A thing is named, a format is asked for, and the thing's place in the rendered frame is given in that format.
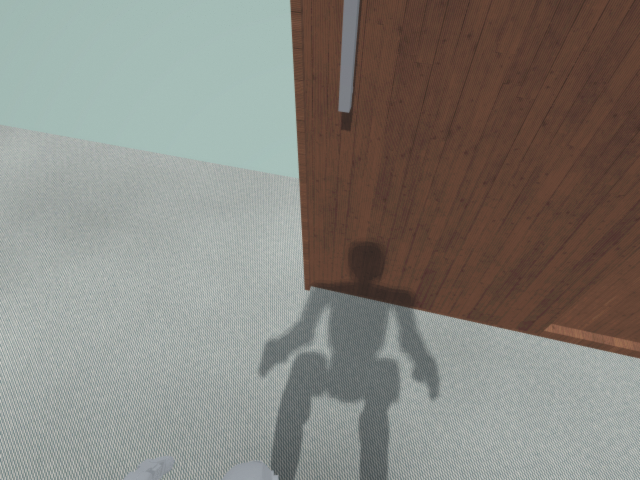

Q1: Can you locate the left robot hand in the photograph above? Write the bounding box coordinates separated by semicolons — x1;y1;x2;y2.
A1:
123;456;174;480

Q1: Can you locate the handle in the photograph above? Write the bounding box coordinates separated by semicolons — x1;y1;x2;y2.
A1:
338;0;360;113

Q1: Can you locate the wardrobe door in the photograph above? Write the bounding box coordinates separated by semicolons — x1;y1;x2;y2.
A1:
552;245;640;343
303;0;640;334

